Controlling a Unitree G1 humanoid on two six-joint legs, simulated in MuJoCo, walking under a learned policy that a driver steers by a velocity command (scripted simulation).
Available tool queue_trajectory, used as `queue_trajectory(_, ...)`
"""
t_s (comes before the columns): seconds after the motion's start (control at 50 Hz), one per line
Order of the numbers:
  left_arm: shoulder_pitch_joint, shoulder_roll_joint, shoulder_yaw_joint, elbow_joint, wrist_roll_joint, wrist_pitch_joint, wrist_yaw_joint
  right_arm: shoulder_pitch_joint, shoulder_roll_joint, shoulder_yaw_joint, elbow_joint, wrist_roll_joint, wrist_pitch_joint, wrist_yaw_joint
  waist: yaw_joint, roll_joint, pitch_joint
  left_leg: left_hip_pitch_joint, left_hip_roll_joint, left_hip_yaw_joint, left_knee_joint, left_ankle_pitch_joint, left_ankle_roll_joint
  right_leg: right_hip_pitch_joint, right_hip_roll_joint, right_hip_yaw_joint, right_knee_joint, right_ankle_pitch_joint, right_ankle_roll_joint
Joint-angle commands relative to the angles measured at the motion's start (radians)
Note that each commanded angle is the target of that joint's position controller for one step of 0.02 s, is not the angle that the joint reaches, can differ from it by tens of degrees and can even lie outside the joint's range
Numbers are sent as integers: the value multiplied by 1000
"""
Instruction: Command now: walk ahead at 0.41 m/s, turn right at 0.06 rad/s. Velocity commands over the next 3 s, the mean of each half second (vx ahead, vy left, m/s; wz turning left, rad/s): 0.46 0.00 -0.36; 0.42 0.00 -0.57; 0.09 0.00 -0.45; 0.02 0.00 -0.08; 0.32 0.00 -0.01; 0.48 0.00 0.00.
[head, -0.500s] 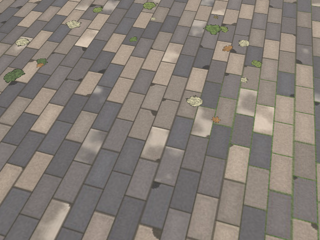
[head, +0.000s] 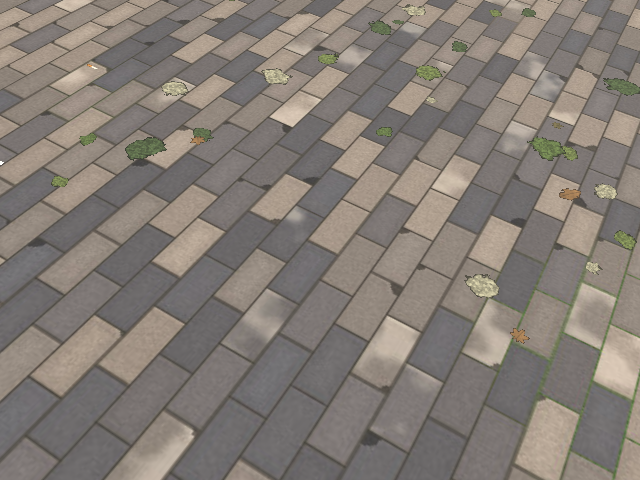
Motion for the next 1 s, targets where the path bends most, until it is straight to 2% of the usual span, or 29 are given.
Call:
queue_trajectory(0.02,-93,57,8,-64,-3,-14,-8,-22,-156,-39,-56,-8,-34,-13,-11,138,76,118,232,-145,-232,160,123,-208,-26,51,-44,170,19)
queue_trajectory(0.12,-181,20,-11,-109,-11,-11,-24,10,-167,-44,-26,-5,-44,-16,-51,141,132,98,229,14,-262,241,100,-130,20,32,-268,302,17)
queue_trajectory(0.22,-263,-2,-29,-168,-8,-24,-60,50,-176,-49,13,13,-27,-20,-75,126,169,229,275,84,-186,484,88,-121,48,-43,-403,202,-44)
queue_trajectory(0.26,-227,26,-18,-178,-5,-26,-68,37,-204,-55,9,14,-16,-30,-35,172,102,275,277,116,-57,905,66,-10,105,-103,-404,104,-85)
queue_trajectory(0.28,-160,55,-4,-170,-6,-22,-66,33,-221,-58,7,13,-8,-38,6,200,44,294,274,128,51,1108,52,81,143,-127,-393,52,-107)
queue_trajectory(0.3,-22,102,19,-144,-9,-19,-59,20,-234,-60,4,12,-1,-44,84,202,-38,253,259,146,231,1200,34,269,178,-134,-415,55,-138)
queue_trajectory(0.32,132,159,46,-115,-11,-12,-41,6,-240,-58,-6,14,-6,-48,173,166,-121,66,229,155,465,1075,-1,567,152,-49,-452,118,-184)
queue_trajectory(0.34,243,264,69,-102,-2,-5,-20,87,-120,-21,-52,-15,-31,-34,131,-89,-268,-367,91,129,881,270,-66,1005,-133,414,-424,112,-345)
queue_trajectory(0.36,256,235,54,-108,-8,-9,-17,87,-105,0,-62,0,-74,-13,125,-119,-443,-566,-59,-90,1097,-301,-79,1154,-283,872,-611,-60,-471)
queue_trajectory(0.38,240,178,41,-102,-2,-7,-10,-58,-177,-22,-92,45,-98,3,173,-48,-317,-674,11,-159,1116,-229,-58,1076,-239,733,-668,-108,-394)
queue_trajectory(0.4,177,147,32,-108,-8,-10,-7,-120,-173,-15,-120,52,-110,4,143,4,-170,-691,58,-139,1032,-147,-40,904,-198,597,-684,-85,-350)
queue_trajectory(0.42,104,120,21,-123,-7,-11,-5,-138,-165,-16,-118,27,-113,-2,87,77,-72,-641,94,-122,931,-100,-40,717,-153,502,-706,-7,-319)
queue_trajectory(0.44,51,94,12,-141,4,-12,-2,-124,-174,-25,-114,8,-104,-8,43,63,-18,-567,118,-117,867,-70,-49,576,-116,431,-732,75,-310)
queue_trajectory(0.46,21,88,10,-158,13,-12,2,-98,-171,-28,-113,4,-89,-7,11,30,3,-513,128,-114,844,-55,-60,479,-93,401,-761,111,-314)
queue_trajectory(0.52,6,110,16,-158,7,-19,14,-90,-136,-18,-122,-11,-59,-12,-17,8,35,-463,132,-72,695,-1,-108,313,-58,301,-792,230,-316)
queue_trajectory(0.6,58,136,27,-142,-6,-8,30,-260,-88,6,-159,-11,-67,-6,56,-13,45,-365,70,-39,345,304,-130,245,24,214,-753,155,-241)
queue_trajectory(0.64,113,143,29,-128,-12,2,32,-319,-103,3,-174,9,-75,3,90,-26,26,-331,35,-48,244,366,-134,296,3,261,-722,95,-226)
queue_trajectory(0.68,135,137,28,-122,-18,10,35,-328,-137,-11,-183,20,-81,10,85,-43,15,-317,32,-84,177,332,-121,370,-28,336,-660,24,-204)
queue_trajectory(0.72,131,132,28,-125,-12,14,35,-289,-167,-29,-180,24,-87,14,51,-68,7,-264,29,-91,148,247,-90,419,-54,399,-585,2,-177)
queue_trajectory(0.74,123,115,23,-130,-8,16,34,-226,-177,-39,-165,22,-91,13,13,-73,-9,-178,25,-77,120,220,-64,413,-36,402,-529,9,-154)
queue_trajectory(0.76,130,68,8,-136,-1,12,30,-131,-207,-55,-155,10,-97,7,-37,-50,-70,-19,75,-109,116,193,-23,372,17,361,-383,19,-116)
queue_trajectory(0.78,160,-8,-18,-156,21,8,26,14,-266,-69,-149,-4,-94,-3,-80,109,-217,225,269,-307,111,111,38,255,96,251,-74,-183,-70)
queue_trajectory(0.8,267,-21,-26,-198,-18,-4,25,48,-340,-86,-117,-23,-78,7,-2,485,-278,409,460,-820,-35,-89,191,-73,178,157,228,-440,-21)
queue_trajectory(0.82,241,95,-1,-168,-25,2,32,-5,-234,-62,-150,-12,-75,9,-29,308,-191,355,438,-796,-55,-115,173,-152,112,195,350,-378,3)
queue_trajectory(0.84,141,136,13,-183,-14,12,35,-51,-183,-46,-161,-11,-68,2,-48,205,-99,254,401,-585,-27,74,141,-157,87,170,378,-298,17)
queue_trajectory(0.86,97,128,16,-192,-3,23,39,-101,-158,-36,-167,-20,-61,2,-30,126,-61,149,357,-431,-5,327,129,-107,58,147,363,-252,31)
queue_trajectory(0.88,77,124,23,-202,4,32,40,-134,-140,-31,-156,-18,-55,1,-9,129,-24,72,323,-323,2,504,130,-83,37,141,323,-241,41)
queue_trajectory(0.92,99,79,20,-200,-9,57,36,-162,-130,-30,-137,-15,-54,-1,23,178,-2,-21,271,-182,-34,588,124,-10,18,98,247,-224,51)
queue_trajectory(1.0,37,26,4,-227,2,84,33,-186,-185,-54,-104,-7,-36,-20,24,171,-19,4,304,-79,-76,647,162,-16,6,65,47,-113,73)
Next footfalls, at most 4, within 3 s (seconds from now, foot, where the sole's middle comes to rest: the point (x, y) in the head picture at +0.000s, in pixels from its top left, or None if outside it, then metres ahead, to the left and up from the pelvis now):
0.32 right None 0.32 -0.15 -0.78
0.76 left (306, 422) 0.65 -0.01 -0.78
1.24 right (434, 440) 0.61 -0.29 -0.78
1.60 left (344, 375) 0.77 -0.10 -0.78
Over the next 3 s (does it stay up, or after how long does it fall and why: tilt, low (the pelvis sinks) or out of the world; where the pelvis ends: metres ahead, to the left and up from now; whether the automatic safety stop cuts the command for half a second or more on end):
stays up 0.98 -0.47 0.00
